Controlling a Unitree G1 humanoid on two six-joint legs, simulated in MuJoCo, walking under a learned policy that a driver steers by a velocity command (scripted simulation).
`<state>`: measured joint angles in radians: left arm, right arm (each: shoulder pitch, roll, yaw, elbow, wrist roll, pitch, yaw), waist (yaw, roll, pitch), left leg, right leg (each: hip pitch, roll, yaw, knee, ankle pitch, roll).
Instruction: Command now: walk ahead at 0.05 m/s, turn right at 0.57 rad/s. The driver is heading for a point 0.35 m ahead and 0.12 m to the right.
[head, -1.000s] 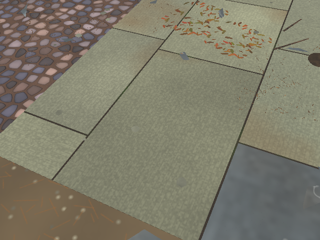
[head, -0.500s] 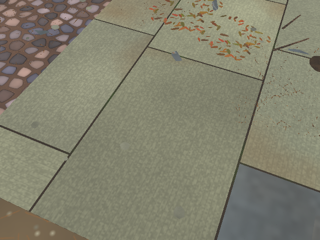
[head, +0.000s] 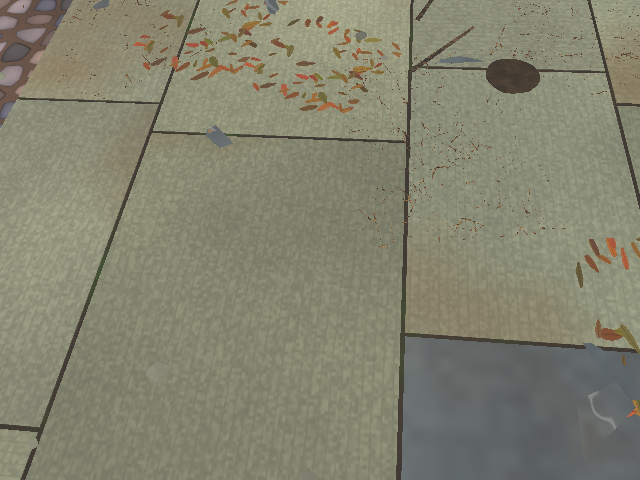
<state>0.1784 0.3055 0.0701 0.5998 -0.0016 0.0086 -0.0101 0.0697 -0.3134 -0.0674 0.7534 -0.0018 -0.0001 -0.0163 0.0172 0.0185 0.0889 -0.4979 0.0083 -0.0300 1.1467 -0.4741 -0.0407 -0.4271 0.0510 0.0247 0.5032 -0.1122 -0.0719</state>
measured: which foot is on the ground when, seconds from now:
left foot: up 0.00-0.26, down 0.28-0.70, up 0.72-1.00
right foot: down 0.00-0.28, up 0.30-0.68, down 0.70-1.00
